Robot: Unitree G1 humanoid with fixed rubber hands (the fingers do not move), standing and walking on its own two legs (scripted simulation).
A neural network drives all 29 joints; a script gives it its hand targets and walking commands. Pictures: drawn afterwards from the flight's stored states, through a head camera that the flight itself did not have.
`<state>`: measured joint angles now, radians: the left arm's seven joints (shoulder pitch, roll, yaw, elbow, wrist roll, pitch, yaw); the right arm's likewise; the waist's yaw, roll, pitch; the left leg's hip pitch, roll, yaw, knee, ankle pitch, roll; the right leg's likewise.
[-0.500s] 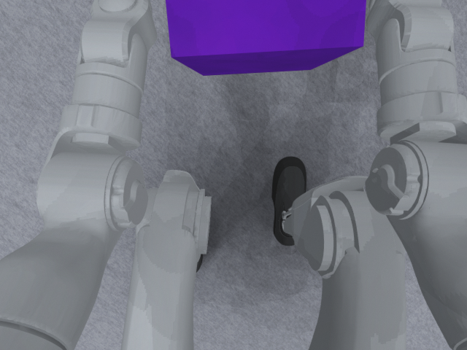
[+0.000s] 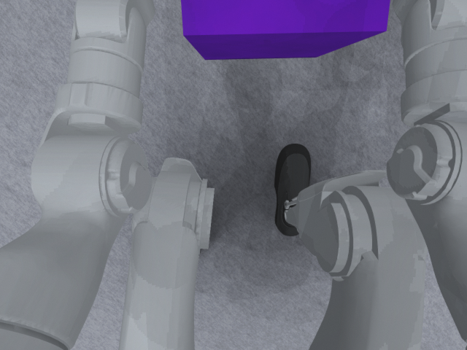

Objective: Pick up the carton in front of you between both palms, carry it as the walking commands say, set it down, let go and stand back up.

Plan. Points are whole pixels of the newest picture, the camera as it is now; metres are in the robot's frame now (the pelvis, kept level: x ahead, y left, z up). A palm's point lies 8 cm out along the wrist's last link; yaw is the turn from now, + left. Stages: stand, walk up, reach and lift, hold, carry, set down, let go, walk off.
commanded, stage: set down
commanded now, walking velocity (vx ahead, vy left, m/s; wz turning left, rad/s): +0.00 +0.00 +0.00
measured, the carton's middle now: out of the picture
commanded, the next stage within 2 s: let go in 1.76 s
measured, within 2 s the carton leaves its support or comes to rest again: neither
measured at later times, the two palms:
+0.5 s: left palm out of the picture +0.55 +0.13 -0.20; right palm out of the picture +0.55 -0.21 -0.19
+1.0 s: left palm out of the picture +0.58 +0.15 -0.07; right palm out of the picture +0.56 -0.23 -0.08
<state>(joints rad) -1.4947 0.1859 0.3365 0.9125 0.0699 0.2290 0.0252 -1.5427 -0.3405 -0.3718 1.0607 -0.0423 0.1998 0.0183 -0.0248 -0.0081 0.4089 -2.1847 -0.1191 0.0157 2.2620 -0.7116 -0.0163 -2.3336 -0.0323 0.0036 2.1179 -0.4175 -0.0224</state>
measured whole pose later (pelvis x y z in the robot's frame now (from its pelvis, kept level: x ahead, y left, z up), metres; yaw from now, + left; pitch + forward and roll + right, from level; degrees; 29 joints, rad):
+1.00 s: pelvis +0.00 +0.00 +0.04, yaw +0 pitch +39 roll +1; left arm -1.48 0.34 0.13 1.01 -0.16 0.19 0.13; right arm -1.48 -0.41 -0.20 1.09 0.15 0.14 -0.09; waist -0.03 0.02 0.26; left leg -2.11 -0.09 0.02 2.11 -0.69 0.00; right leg -2.24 -0.02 0.01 1.98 -0.42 -0.01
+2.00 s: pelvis +0.06 -0.01 +0.30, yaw -1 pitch +43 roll +2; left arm -0.94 0.23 0.28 0.77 0.08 0.17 0.00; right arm -0.93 -0.25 -0.31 0.76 -0.12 0.18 0.02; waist -0.01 0.00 -0.05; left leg -1.40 -0.06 -0.03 1.04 -0.40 -0.01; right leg -1.51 0.00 0.01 0.96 -0.21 -0.02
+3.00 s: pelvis +0.13 -0.01 +0.41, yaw -2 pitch -6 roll -1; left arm 0.19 0.20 0.04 0.44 0.02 0.12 -0.07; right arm 0.23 -0.23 -0.04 0.40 -0.01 0.14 0.07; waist 0.00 0.03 0.13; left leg -0.02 -0.01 -0.07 0.45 -0.34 0.01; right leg -0.14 0.04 -0.01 0.44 -0.21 -0.02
